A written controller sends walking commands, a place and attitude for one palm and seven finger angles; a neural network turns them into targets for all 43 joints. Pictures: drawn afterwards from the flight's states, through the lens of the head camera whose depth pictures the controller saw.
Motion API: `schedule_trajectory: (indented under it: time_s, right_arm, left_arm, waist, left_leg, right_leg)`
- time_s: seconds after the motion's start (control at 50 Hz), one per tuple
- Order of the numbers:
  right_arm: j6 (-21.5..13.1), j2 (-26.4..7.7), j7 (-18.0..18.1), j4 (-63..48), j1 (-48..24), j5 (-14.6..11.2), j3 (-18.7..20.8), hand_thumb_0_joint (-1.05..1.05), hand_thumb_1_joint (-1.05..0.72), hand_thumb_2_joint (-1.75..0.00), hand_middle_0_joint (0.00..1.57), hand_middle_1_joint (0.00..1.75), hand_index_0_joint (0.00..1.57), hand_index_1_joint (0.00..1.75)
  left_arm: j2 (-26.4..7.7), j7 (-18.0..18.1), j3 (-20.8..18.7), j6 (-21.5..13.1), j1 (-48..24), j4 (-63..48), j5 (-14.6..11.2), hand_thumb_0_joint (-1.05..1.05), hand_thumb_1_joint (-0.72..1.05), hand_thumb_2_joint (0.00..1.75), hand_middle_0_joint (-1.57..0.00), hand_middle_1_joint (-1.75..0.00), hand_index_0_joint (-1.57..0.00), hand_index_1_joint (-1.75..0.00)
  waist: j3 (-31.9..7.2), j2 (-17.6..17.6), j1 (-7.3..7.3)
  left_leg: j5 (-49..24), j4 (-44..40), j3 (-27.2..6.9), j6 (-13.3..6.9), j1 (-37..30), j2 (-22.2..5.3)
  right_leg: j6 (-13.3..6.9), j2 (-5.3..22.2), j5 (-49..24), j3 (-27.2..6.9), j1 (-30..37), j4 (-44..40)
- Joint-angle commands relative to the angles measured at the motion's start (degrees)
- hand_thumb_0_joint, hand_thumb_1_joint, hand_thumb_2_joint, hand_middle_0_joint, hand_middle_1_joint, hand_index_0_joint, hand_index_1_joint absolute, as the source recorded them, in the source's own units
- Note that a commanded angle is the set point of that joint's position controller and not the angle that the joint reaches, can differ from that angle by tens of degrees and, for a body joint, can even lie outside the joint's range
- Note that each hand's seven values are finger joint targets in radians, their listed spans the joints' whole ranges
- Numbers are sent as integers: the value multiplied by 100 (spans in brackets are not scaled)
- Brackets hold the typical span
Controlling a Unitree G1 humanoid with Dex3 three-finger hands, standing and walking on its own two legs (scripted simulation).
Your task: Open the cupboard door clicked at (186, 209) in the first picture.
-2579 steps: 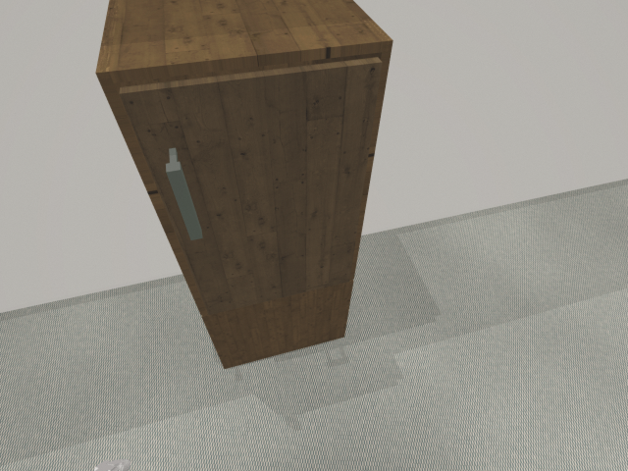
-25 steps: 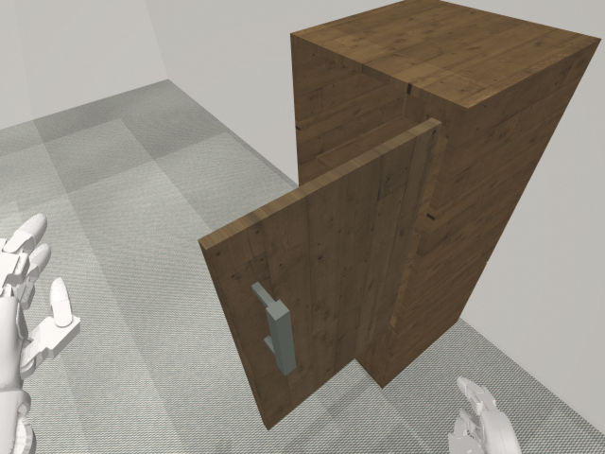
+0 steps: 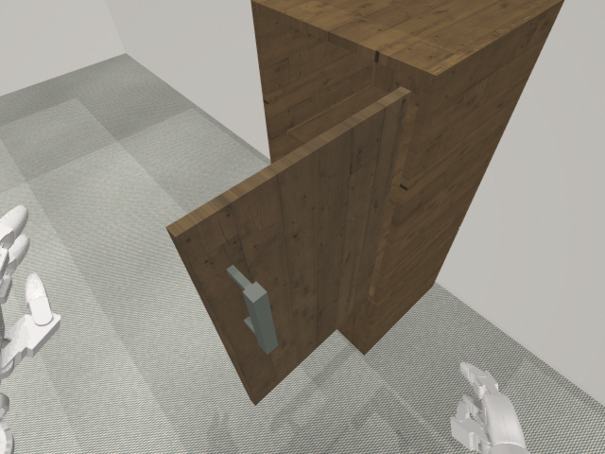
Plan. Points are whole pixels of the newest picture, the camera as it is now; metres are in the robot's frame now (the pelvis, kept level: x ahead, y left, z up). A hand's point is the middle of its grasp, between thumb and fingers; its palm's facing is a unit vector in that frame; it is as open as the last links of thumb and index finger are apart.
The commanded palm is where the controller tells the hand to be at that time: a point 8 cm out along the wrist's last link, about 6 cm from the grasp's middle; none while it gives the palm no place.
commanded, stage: step back with the hand held close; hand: left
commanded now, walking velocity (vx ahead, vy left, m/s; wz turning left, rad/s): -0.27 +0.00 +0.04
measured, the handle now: (252, 311) +0.29 +0.09 +0.04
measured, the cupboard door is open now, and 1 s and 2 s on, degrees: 91 91 91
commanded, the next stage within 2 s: stop stepping back and stand still in 0.98 s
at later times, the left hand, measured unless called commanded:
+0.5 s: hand out of the picture +0.11 +0.29 +0.15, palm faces +0.51 -0.74 -0.45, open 7.4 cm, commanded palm +0.05 +0.32 +0.17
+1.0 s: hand out of the picture +0.05 +0.23 +0.16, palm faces +0.33 -0.79 -0.51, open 7.4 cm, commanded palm -0.02 +0.28 +0.17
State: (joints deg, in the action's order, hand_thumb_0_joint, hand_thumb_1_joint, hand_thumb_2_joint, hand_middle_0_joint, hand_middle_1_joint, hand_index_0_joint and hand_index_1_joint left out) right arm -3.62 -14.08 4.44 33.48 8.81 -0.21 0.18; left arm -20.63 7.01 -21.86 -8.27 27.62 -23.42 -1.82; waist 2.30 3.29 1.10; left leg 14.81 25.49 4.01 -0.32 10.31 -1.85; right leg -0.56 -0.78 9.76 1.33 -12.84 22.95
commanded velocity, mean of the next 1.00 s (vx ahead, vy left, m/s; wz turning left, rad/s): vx -0.33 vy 0.00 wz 0.04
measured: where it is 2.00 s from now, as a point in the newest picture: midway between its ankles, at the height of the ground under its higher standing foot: outside the picture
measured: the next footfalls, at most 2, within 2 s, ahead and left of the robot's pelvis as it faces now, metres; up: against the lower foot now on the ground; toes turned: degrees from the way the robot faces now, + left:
right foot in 0.82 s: -0.21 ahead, -0.10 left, +0.00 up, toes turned +0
left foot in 1.02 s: -0.11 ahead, +0.08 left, +0.00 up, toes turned +0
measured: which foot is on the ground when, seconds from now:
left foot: down 0.00-0.84, up 0.86-1.00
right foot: down 0.00-0.58, up 0.60-0.80, down 0.82-1.00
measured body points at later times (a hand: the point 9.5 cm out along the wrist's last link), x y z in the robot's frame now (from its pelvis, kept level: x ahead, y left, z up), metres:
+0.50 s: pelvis -0.09 +0.02 -0.02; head -0.08 +0.02 +0.43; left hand +0.08 +0.32 +0.18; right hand +0.09 -0.21 -0.10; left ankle -0.02 +0.11 -0.74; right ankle +0.03 -0.11 -0.74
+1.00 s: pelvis -0.18 -0.01 +0.00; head -0.12 +0.00 +0.44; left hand +0.03 +0.27 +0.19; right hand +0.00 -0.25 -0.09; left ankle -0.13 +0.09 -0.73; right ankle -0.25 -0.10 -0.74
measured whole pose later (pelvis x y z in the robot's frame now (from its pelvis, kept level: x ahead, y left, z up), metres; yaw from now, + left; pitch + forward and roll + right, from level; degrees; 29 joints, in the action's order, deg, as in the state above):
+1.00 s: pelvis -0.18 -0.01 +0.00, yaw -2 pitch +4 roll +0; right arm -5.4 -10.7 4.2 36.3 7.6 -0.7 -1.3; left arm -24.9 7.9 -24.1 -12.2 30.3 -32.2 -1.0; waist 2.1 -2.7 1.1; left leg 14.4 35.6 3.6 0.4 25.5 0.2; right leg -2.0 -2.6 18.7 -0.6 -11.8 28.7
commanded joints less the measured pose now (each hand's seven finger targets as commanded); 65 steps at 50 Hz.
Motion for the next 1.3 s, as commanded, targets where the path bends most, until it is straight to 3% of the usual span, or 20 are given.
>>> schedule_trajectory:
  time_s: [0.0,0.14,0.24,0.36,0.48,0.52,0.56,0.64,0.72,0.78,0.84,0.88,0.92,0.96,0.98,1.02,1.12,1.24,1.26,1.28]
  right_arm:
    - [-96,-553,44,-1042,-422,-8,286,0,-90,-90,20,30,20,30]
    - [-24,-543,74,-1210,-348,-37,333,0,-90,-90,20,30,20,30]
    - [-157,-631,84,-1218,-254,-26,331,0,-90,-90,20,30,20,30]
    - [-345,-667,96,-1162,-71,-17,348,0,-90,-90,20,30,20,30]
    - [-421,-565,54,-975,38,33,249,0,-90,-90,20,30,20,30]
    - [-438,-597,70,-981,32,39,229,0,-90,-90,20,30,20,30]
    - [-490,-630,83,-1043,-71,37,261,0,-90,-90,20,30,20,30]
    - [-670,-498,-32,-854,-49,33,418,0,-90,-90,20,30,20,30]
    - [-763,-417,-101,-577,-58,87,314,0,-90,-90,20,30,20,30]
    - [-763,-478,-144,-449,-189,95,295,0,-90,-90,20,30,20,30]
    - [-624,-284,-61,-523,-437,17,203,0,-90,-90,20,30,20,30]
    - [-629,-286,-34,-683,-568,-91,236,0,-90,-90,20,30,20,30]
    - [-521,-205,35,-786,-643,-73,99,0,-90,-90,20,30,20,30]
    - [-423,-252,118,-764,-646,-51,14,0,-90,-90,20,30,20,30]
    - [-382,-377,110,-740,-564,-53,47,0,-90,-90,20,30,20,30]
    - [-501,-482,-52,-676,-290,5,268,0,-90,-90,20,30,20,30]
    - [-505,-492,-170,-681,-50,0,415,0,-90,-90,20,30,20,30]
    - [-534,-538,43,-913,-277,-34,267,0,-90,-90,20,30,20,30]
    - [-545,-516,54,-900,-279,-11,269,0,-90,-90,20,30,20,30]
    - [-527,-448,41,-890,-293,-3,288,0,-90,-90,20,30,20,30]
  left_arm:
    - [-1393,164,-1009,-378,340,-1457,-10,0,90,90,-20,-30,-20,-30]
    - [-1389,270,-1145,-460,602,-1709,8,0,90,90,-20,-30,-20,-30]
    - [-1190,295,-1044,-519,394,-1638,125,0,90,90,-20,-30,-20,-30]
    - [-1111,306,-971,-654,-277,-1551,289,0,90,90,-20,-30,-20,-30]
    - [-1307,380,-973,-753,-616,-1928,211,0,90,90,-20,-30,-20,-30]
    - [-1282,415,-1013,-790,-426,-1991,184,0,90,90,-20,-30,-20,-30]
    - [-1285,441,-1215,-813,-231,-2056,220,0,90,90,-20,-30,-20,-30]
    - [-1227,428,-1306,-853,313,-1697,100,0,90,90,-20,-30,-20,-30]
    - [-944,401,-885,-764,328,-1651,-28,0,90,90,-20,-30,-20,-30]
    - [-1030,295,-702,-758,-162,-1826,-44,0,90,90,-20,-30,-20,-30]
    - [-1754,329,-1033,-871,-632,-1978,21,0,90,90,-20,-30,-20,-30]
    - [-1841,317,-1292,-809,-285,-1950,101,0,90,90,-20,-30,-20,-30]
    - [-1832,269,-1448,-687,292,-1921,33,0,90,90,-20,-30,-20,-30]
    - [-1695,213,-1306,-727,358,-2153,-61,0,90,90,-20,-30,-20,-30]
    - [-1743,214,-1298,-760,252,-2316,-105,0,90,90,-20,-30,-20,-30]
    - [-1588,181,-1188,-784,428,-2311,-132,0,90,90,-20,-30,-20,-30]
    - [-1288,215,-1104,-446,1235,-1768,-87,0,90,90,-20,-30,-20,-30]
    - [-1404,376,-1081,-288,786,-1940,-44,0,90,90,-20,-30,-20,-30]
    - [-1457,385,-1078,-307,575,-1924,20,0,90,90,-20,-30,-20,-30]
    - [-1549,387,-1083,-331,404,-1892,57,0,90,90,-20,-30,-20,-30]
  waist:
    - [-1430,-278,0]
    - [-1224,42,-15]
    - [-677,459,-22]
    - [-208,-80,-113]
    - [-256,-634,-207]
    - [-394,73,-207]
    - [-623,1208,-85]
    - [-856,517,-96]
    - [-601,827,-163]
    - [-664,425,-82]
    - [-966,-1257,-19]
    - [-1343,-1771,108]
    - [-1562,-1159,101]
    - [-1514,-212,-48]
    - [-1614,327,-105]
    - [-1925,1031,-9]
    - [-1382,823,-116]
    - [-653,908,-146]
    - [-607,708,-144]
    - [-504,-92,-162]
  left_leg:
    - [-1950,-104,-298,-58,83,-226]
    - [-1396,-291,-458,-128,831,-373]
    - [644,-833,-705,-413,2397,-677]
    - [2561,-498,-821,-549,3428,-567]
    - [2059,633,-695,-246,1682,-21]
    - [2284,-142,-1112,-333,1879,-303]
    - [2886,-1455,-2084,-703,3103,-1244]
    - [1364,-1247,-1882,-885,2068,-1601]
    - [816,-1305,-1554,-664,1275,-1367]
    - [149,-671,-1031,-248,613,-884]
    - [318,1532,-58,140,551,4]
    - [920,2018,-128,38,1635,306]
    - [526,1425,-63,97,1646,279]
    - [-987,251,136,125,668,377]
    - [-3381,-187,-186,-17,-175,7]
    - [-7101,-217,-1627,-648,-1644,-1570]
    - [-4214,-596,-1025,-717,-735,-1299]
    - [2131,-1515,-740,-416,2082,-808]
    - [2204,-1136,-511,-259,2254,-505]
    - [1968,-25,-225,-52,1988,-62]
  right_leg:
    - [12,576,-2684,-463,932,279]
    - [76,410,-2187,-440,874,729]
    - [170,177,-1122,-359,1309,1389]
    - [110,297,-4,-729,1104,1327]
    - [-175,806,2134,-1211,-1124,-126]
    - [-35,515,1830,-770,-810,532]
    - [221,-108,836,-85,575,2643]
    - [166,-254,1673,-301,-113,3614]
    - [96,-184,1907,7,-240,1752]
    - [-29,-34,875,-78,-108,-498]
    - [-245,1469,-3046,-1288,-362,-534]
    - [243,1480,-6257,-947,939,304]
    - [-67,1410,-6562,-698,1406,821]
    - [-14,840,-5944,-442,999,1157]
    - [213,455,-4842,-222,476,1508]
    - [192,-171,1778,-389,-996,2559]
    - [211,-135,1464,-81,-877,2559]
    - [148,-131,1214,481,1252,936]
    - [83,-34,1269,408,1414,447]
    - [-123,521,1920,-348,764,-522]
